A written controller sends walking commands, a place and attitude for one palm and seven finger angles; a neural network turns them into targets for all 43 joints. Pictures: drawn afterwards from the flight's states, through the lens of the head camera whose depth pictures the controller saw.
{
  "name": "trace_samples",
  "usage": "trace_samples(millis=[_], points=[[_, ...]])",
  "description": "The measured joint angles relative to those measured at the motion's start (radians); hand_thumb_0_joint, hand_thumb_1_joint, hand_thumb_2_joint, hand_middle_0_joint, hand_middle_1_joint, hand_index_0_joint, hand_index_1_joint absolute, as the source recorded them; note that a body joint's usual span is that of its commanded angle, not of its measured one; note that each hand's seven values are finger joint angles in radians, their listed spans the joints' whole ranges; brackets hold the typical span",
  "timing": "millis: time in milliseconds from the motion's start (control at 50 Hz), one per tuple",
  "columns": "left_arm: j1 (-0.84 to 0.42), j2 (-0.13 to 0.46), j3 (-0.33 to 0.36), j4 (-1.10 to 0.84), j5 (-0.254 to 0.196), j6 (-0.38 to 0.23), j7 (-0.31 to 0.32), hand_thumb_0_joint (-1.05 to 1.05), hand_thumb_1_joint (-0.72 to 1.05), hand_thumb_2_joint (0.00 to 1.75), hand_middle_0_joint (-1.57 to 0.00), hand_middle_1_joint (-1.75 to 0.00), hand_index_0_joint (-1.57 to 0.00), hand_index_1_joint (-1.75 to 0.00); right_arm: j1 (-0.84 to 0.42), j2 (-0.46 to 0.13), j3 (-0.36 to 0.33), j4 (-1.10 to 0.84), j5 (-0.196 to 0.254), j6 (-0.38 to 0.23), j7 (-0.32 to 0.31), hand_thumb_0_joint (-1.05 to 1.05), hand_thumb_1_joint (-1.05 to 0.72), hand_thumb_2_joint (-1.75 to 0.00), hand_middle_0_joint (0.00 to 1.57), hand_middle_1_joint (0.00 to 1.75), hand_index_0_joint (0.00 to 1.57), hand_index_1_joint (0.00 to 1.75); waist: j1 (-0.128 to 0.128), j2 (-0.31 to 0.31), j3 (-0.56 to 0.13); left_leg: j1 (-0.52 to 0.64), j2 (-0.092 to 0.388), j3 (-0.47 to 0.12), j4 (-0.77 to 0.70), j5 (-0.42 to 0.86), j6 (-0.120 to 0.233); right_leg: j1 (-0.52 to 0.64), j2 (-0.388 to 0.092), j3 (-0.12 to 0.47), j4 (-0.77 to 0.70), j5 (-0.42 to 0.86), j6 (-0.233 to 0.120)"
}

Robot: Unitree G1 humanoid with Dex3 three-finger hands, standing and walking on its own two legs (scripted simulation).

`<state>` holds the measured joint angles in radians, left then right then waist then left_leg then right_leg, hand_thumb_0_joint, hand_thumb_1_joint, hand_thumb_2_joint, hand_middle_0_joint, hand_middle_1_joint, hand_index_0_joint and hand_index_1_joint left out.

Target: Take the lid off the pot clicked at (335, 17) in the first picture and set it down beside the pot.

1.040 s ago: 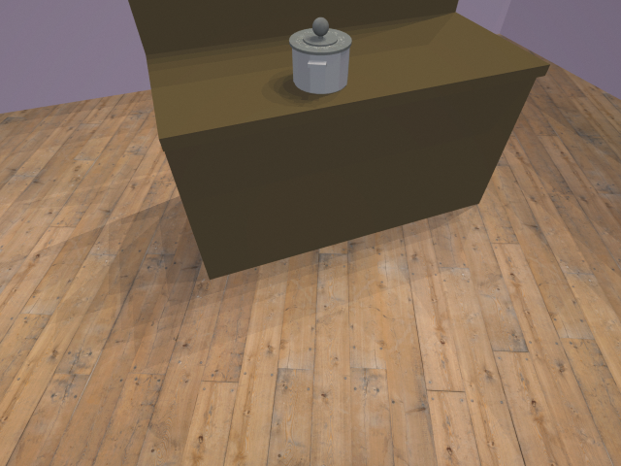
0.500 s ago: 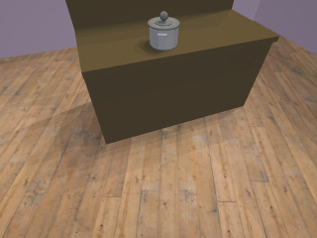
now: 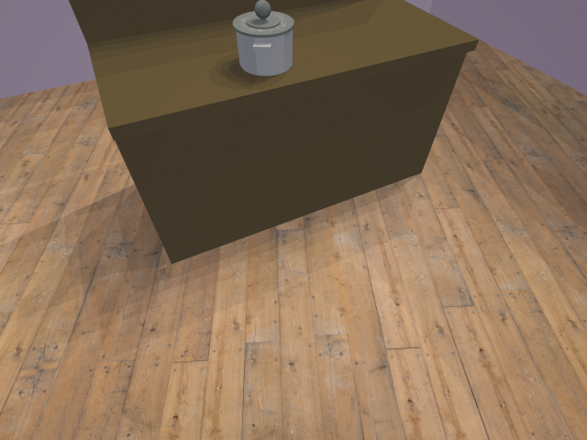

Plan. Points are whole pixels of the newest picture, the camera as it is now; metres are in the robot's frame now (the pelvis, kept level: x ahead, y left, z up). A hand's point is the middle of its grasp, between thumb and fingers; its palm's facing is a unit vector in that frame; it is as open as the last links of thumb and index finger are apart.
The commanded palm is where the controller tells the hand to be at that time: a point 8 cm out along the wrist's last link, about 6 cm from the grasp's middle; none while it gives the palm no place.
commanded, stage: walk to a spot facing it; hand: left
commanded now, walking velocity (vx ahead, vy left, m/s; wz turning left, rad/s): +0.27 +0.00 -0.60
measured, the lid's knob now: (262, 9) +1.21 +0.18 +0.08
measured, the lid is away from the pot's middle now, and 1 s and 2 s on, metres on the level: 0.00 0.00 0.00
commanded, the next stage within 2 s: turn to face it in 1.82 s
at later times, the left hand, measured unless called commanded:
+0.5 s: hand out of the picture +0.09 +0.18 -0.15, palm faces -0.13 -0.97 -0.22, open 7.4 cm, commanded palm none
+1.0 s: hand (303, 232) +0.56 +0.02 -0.15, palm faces -0.61 -0.76 -0.21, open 7.4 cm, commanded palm none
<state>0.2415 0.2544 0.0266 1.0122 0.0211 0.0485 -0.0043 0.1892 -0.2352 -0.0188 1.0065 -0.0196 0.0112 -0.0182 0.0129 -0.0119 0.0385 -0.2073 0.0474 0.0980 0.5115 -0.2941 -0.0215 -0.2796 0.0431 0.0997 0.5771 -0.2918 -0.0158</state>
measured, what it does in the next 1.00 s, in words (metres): walks ahead, turning right: left foot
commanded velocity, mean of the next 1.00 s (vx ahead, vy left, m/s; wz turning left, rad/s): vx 0.32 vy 0.00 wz -0.56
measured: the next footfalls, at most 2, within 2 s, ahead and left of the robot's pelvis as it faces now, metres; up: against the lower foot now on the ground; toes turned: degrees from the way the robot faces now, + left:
left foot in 0.58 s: +0.30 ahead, +0.09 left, +0.00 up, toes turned -16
right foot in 1.06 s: +0.41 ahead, -0.24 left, +0.00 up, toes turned -44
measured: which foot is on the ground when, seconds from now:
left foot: down 0.00-0.12, up 0.14-0.56, down 0.58-1.00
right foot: down 0.00-0.58, up 0.60-1.00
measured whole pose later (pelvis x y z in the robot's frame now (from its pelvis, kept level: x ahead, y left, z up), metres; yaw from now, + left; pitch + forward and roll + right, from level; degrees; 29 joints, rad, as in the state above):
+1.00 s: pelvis +0.32 -0.05 +0.00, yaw -35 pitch +1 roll +1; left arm 0.07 0.24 0.08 0.88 0.03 0.02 -0.05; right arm 0.47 -0.22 -0.04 1.02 -0.03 -0.07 -0.01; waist -0.07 -0.02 0.07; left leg 0.03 0.08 0.32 0.38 -0.40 -0.03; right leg -0.59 -0.07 -0.11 0.72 -0.17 -0.03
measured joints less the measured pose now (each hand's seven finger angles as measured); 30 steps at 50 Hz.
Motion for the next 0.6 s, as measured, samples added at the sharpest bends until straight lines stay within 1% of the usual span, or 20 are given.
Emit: trace_samples(millis=[20, 60, 80, 100, 120, 140, 160, 180, 200, 220, 240, 300, 340, 420, 500, 540, 560, 580, 600], points=[[0.009, -0.005, 0.004, -0.008, 0.002, 0.002, -0.005, 0.01, 0.91, 0.9, -0.2, -0.3, -0.2, -0.3, 0.01, 0.004, -0.003, -0.006, -0.001, 0.0, 0.003, 0.01, -0.91, -0.9, 0.2, 0.3, 0.2, 0.3, 0.002, -0.001, -0.002, -0.001, 0.004, 0.011, 0.014, -0.012, 0.0, -0.016, -0.002, -0.005, 0.038, -0.037, -0.001], [0.028, -0.018, 0.013, -0.021, 0.004, 0.005, -0.016, 0.01, 0.91, 0.9, -0.2, -0.3, -0.2, -0.3, 0.03, 0.007, -0.009, -0.013, -0.004, -0.002, 0.009, 0.01, -0.91, -0.9, 0.2, 0.3, 0.2, 0.3, 0.007, 0.005, -0.004, 0.007, 0.017, 0.036, 0.035, -0.036, -0.002, -0.043, -0.017, -0.054, 0.126, -0.109, 0.003], [0.039, -0.025, 0.016, -0.027, 0.005, 0.004, -0.021, 0.01, 0.91, 0.9, -0.2, -0.3, -0.2, -0.3, 0.041, 0.006, -0.013, -0.015, -0.005, -0.003, 0.012, 0.01, -0.91, -0.9, 0.2, 0.3, 0.2, 0.3, 0.009, 0.012, -0.006, 0.012, 0.027, 0.047, 0.046, -0.049, -0.005, -0.045, -0.025, -0.08, 0.145, -0.128, 0.004], [0.05, -0.032, 0.019, -0.035, 0.006, -0.001, -0.025, 0.01, 0.91, 0.9, -0.2, -0.3, -0.2, -0.3, 0.052, 0.004, -0.016, -0.017, -0.006, -0.003, 0.014, 0.01, -0.91, -0.9, 0.2, 0.3, 0.2, 0.3, 0.011, 0.022, -0.009, 0.012, 0.04, 0.054, 0.068, -0.066, -0.009, -0.035, -0.029, -0.105, 0.134, -0.13, 0.003], [0.064, -0.037, 0.02, -0.045, 0.008, -0.011, -0.028, 0.01, 0.91, 0.9, -0.2, -0.3, -0.2, -0.3, 0.064, 0.0, -0.019, -0.019, -0.007, -0.002, 0.016, 0.01, -0.91, -0.9, 0.2, 0.3, 0.2, 0.3, 0.012, 0.032, -0.012, -0.002, 0.055, 0.057, 0.113, -0.101, -0.008, -0.019, -0.026, -0.118, 0.097, -0.111, -0.007], [0.074, -0.041, 0.022, -0.052, 0.011, -0.027, -0.026, 0.01, 0.91, 0.9, -0.2, -0.3, -0.2, -0.3, 0.072, -0.001, -0.022, -0.018, -0.005, 0.004, 0.017, 0.01, -0.91, -0.9, 0.2, 0.3, 0.2, 0.3, 0.013, 0.04, -0.014, -0.04, 0.063, 0.041, 0.209, -0.175, -0.008, -0.024, -0.016, -0.125, 0.103, -0.083, -0.027], [0.083, -0.047, 0.021, -0.056, 0.008, -0.042, -0.018, 0.01, 0.91, 0.9, -0.2, -0.3, -0.2, -0.3, 0.076, -0.002, -0.024, -0.013, -0.006, 0.013, 0.019, 0.01, -0.91, -0.9, 0.2, 0.3, 0.2, 0.3, 0.016, 0.043, -0.016, -0.088, 0.055, 0.009, 0.325, -0.221, -0.005, -0.025, -0.009, -0.13, 0.111, -0.08, -0.042], [0.096, -0.055, 0.02, -0.059, 0.004, -0.054, -0.01, 0.01, 0.91, 0.9, -0.2, -0.3, -0.2, -0.3, 0.076, -0.004, -0.026, -0.008, -0.006, 0.019, 0.021, 0.01, -0.91, -0.9, 0.2, 0.3, 0.2, 0.3, 0.023, 0.045, -0.016, -0.136, 0.042, -0.021, 0.437, -0.225, -0.001, -0.015, -0.002, -0.127, 0.1, -0.08, -0.051], [0.112, -0.063, 0.019, -0.058, 0.002, -0.063, -0.005, 0.01, 0.91, 0.9, -0.2, -0.3, -0.2, -0.3, 0.073, -0.005, -0.027, -0.006, -0.007, 0.022, 0.024, 0.01, -0.91, -0.9, 0.2, 0.3, 0.2, 0.3, 0.028, 0.046, -0.016, -0.179, 0.032, -0.039, 0.523, -0.2, 0.0, 0.003, 0.005, -0.12, 0.073, -0.075, -0.057], [0.129, -0.07, 0.016, -0.055, 0.001, -0.068, -0.001, 0.01, 0.91, 0.9, -0.2, -0.3, -0.2, -0.3, 0.067, -0.006, -0.029, -0.008, -0.008, 0.02, 0.027, 0.01, -0.91, -0.9, 0.2, 0.3, 0.2, 0.3, 0.03, 0.045, -0.017, -0.216, 0.026, -0.047, 0.576, -0.162, -0.001, 0.023, 0.01, -0.11, 0.036, -0.064, -0.06], [0.147, -0.077, 0.014, -0.049, 0.001, -0.072, 0.001, 0.01, 0.91, 0.9, -0.2, -0.3, -0.2, -0.3, 0.06, -0.006, -0.031, -0.015, -0.009, 0.016, 0.029, 0.01, -0.91, -0.9, 0.2, 0.3, 0.2, 0.3, 0.03, 0.043, -0.019, -0.248, 0.024, -0.049, 0.599, -0.123, -0.005, 0.044, 0.013, -0.099, -0.004, -0.047, -0.059], [0.191, -0.092, 0.009, -0.028, 0.001, -0.079, 0.0, 0.01, 0.91, 0.9, -0.2, -0.3, -0.2, -0.3, 0.029, -0.001, -0.037, -0.05, -0.009, 0.001, 0.033, 0.01, -0.91, -0.9, 0.2, 0.3, 0.2, 0.3, 0.024, 0.033, -0.022, -0.318, 0.028, -0.048, 0.575, -0.032, -0.018, 0.099, 0.016, -0.059, -0.111, -0.003, -0.058], [0.212, -0.099, 0.009, -0.017, 0.001, -0.083, -0.001, 0.01, 0.91, 0.9, -0.2, -0.3, -0.21, -0.3, 0.005, 0.006, -0.039, -0.073, -0.008, -0.006, 0.035, 0.01, -0.91, -0.9, 0.2, 0.3, 0.2, 0.3, 0.025, 0.027, -0.022, -0.353, 0.032, -0.055, 0.544, 0.012, -0.025, 0.126, 0.019, -0.031, -0.161, 0.014, -0.055], [0.237, -0.102, 0.011, -0.005, 0.004, -0.087, 0.001, 0.01, 0.9, 0.9, -0.2, -0.3, -0.21, -0.3, -0.041, 0.019, -0.041, -0.106, -0.004, -0.013, 0.038, 0.01, -0.91, -0.9, 0.2, 0.3, 0.2, 0.3, 0.042, 0.021, -0.019, -0.381, 0.034, -0.073, 0.457, 0.05, -0.03, 0.174, 0.022, 0.023, -0.214, 0.013, -0.045], [0.242, -0.09, 0.019, -0.003, 0.009, -0.086, 0.008, 0.01, 0.9, 0.9, -0.2, -0.3, -0.21, -0.3, -0.078, 0.035, -0.035, -0.127, 0.001, -0.021, 0.04, 0.01, -0.91, -0.9, 0.2, 0.3, 0.2, 0.3, 0.067, 0.01, -0.015, -0.337, 0.013, -0.073, 0.308, 0.022, -0.018, 0.219, 0.017, 0.07, -0.215, -0.029, -0.027], [0.242, -0.077, 0.027, -0.004, 0.008, -0.082, 0.011, 0.01, 0.9, 0.9, -0.2, -0.3, -0.21, -0.3, -0.089, 0.046, -0.028, -0.14, 0.003, -0.034, 0.039, 0.01, -0.91, -0.9, 0.2, 0.3, 0.2, 0.3, 0.074, -0.003, -0.015, -0.275, -0.008, -0.065, 0.189, 0.025, -0.007, 0.232, 0.01, 0.094, -0.179, -0.074, -0.014], [0.246, -0.071, 0.032, -0.005, 0.006, -0.081, 0.01, 0.01, 0.9, 0.9, -0.2, -0.3, -0.21, -0.3, -0.091, 0.05, -0.02, -0.15, 0.004, -0.045, 0.036, 0.01, -0.91, -0.9, 0.2, 0.3, 0.2, 0.3, 0.074, -0.009, -0.016, -0.228, -0.016, -0.06, 0.114, 0.039, 0.002, 0.225, 0.012, 0.11, -0.131, -0.11, -0.01], [0.253, -0.069, 0.039, -0.008, 0.001, -0.079, 0.008, 0.01, 0.9, 0.9, -0.2, -0.3, -0.21, -0.3, -0.091, 0.048, -0.012, -0.165, 0.0, -0.061, 0.033, 0.01, -0.91, -0.9, 0.2, 0.3, 0.2, 0.3, 0.073, 0.002, -0.021, -0.189, -0.005, -0.068, 0.058, 0.064, 0.018, 0.191, 0.031, 0.108, -0.034, -0.15, -0.014], [0.24, -0.06, 0.046, -0.001, -0.003, -0.072, 0.004, 0.01, 0.9, 0.9, -0.2, -0.3, -0.21, -0.3, -0.093, 0.055, -0.009, -0.17, -0.003, -0.074, 0.028, 0.01, -0.91, -0.9, 0.2, 0.3, 0.2, 0.3, 0.064, -0.005, -0.015, -0.191, -0.003, -0.054, 0.088, 0.087, 0.027, 0.135, 0.033, 0.084, 0.119, -0.187, -0.017]])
